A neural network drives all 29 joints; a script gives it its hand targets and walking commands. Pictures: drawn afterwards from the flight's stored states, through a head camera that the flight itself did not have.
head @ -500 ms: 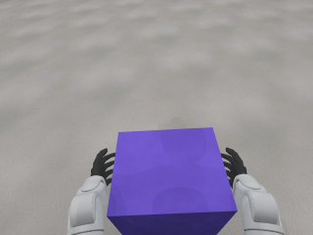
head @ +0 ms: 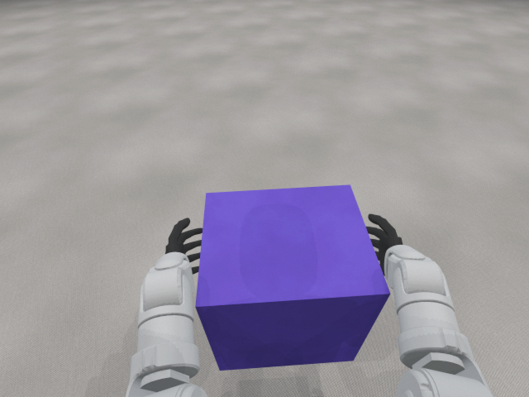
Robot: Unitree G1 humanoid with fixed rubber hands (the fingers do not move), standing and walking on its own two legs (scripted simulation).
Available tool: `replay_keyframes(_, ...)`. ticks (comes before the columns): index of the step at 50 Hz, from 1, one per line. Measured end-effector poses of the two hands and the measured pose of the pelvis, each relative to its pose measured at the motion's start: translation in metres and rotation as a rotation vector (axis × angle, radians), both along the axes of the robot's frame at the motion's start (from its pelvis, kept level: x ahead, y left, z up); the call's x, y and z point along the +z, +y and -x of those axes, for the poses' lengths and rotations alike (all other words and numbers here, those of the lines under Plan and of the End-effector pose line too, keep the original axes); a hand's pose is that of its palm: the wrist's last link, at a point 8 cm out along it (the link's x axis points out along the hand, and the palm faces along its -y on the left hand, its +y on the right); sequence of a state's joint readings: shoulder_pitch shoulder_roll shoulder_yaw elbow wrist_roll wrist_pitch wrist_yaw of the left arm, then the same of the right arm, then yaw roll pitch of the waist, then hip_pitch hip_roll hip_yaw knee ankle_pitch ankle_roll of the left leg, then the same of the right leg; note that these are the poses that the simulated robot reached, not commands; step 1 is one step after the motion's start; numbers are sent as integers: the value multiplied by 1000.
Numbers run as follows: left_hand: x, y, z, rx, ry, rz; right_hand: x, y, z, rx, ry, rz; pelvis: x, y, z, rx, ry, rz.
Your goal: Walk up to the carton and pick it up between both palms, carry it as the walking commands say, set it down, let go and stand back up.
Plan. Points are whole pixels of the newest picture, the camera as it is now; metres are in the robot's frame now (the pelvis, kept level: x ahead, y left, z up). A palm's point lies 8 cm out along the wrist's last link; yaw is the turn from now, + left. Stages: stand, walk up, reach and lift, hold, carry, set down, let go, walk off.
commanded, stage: hold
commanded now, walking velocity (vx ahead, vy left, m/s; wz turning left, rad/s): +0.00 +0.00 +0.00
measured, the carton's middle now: (282, 280) +0.32 +0.00 -0.01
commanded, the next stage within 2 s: set down in 0.38 s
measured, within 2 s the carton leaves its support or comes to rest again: neither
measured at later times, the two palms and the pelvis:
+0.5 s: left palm (200, 284) +0.29 +0.14 +0.03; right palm (407, 282) +0.30 -0.21 +0.02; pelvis +0.06 -0.05 +0.01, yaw +3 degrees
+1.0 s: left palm (198, 290) +0.31 +0.15 -0.02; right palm (388, 289) +0.31 -0.19 -0.03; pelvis +0.03 -0.04 +0.00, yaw +3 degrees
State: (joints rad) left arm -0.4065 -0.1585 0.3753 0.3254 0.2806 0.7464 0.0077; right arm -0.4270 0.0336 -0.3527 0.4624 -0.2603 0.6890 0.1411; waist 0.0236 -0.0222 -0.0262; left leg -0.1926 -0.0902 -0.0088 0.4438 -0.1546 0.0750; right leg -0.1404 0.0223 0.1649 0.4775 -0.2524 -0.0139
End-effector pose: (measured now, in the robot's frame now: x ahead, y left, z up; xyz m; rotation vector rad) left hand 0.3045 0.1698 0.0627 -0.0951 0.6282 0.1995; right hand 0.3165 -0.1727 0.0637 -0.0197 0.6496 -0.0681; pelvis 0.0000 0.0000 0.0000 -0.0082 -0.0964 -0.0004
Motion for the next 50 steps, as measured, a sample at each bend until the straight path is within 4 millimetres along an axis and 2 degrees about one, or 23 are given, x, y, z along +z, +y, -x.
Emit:
replay_keyframes(4,2,3,-10,20,-6,-7,2,3,-16,26,-1,14,5,2,-19,-6,27,-3)
replay_keyframes(8,-5,2,-14,9,9,-26,-8,3,-18,34,17,27,8,-3,-36,-9,57,-5)
replay_keyframes(15,-18,-13,-7,-4,30,-45,-34,-12,-1,-2,64,1,11,-20,-55,4,98,-10)
replay_keyframes(21,-22,-30,7,-19,29,-55,-37,-29,14,-36,64,-22,11,-41,-59,25,111,-11)
replay_keyframes(27,-33,-35,23,10,50,-42,-45,-34,21,-21,85,-22,10,-57,-54,64,106,-3)
replay_keyframes(34,-43,-34,20,17,63,-47,-55,-33,14,2,95,-3,5,-63,-42,70,73,-2)
replay_keyframes(41,-58,-27,11,14,81,-42,-68,-25,6,-2,113,1,1,-58,-36,63,87,-2)
replay_keyframes(50,-82,-20,-3,-11,102,-37,-92,-19,2,-30,134,-1,-3,-41,-31,55,164,3)
